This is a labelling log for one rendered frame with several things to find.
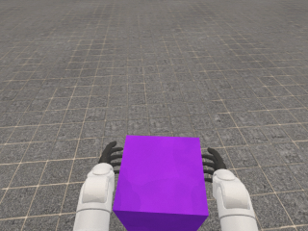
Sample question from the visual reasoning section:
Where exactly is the robot left forearm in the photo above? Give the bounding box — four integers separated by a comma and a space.
73, 163, 115, 231

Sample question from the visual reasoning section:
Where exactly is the carton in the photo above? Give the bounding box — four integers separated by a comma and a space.
113, 135, 209, 231

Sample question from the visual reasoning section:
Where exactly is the robot left hand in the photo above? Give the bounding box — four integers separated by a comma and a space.
98, 141, 123, 174

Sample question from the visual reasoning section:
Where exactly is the robot right forearm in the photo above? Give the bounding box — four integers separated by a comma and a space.
212, 168, 259, 231

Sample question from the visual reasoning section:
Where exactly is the robot right hand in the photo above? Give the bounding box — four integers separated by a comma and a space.
201, 147, 227, 183

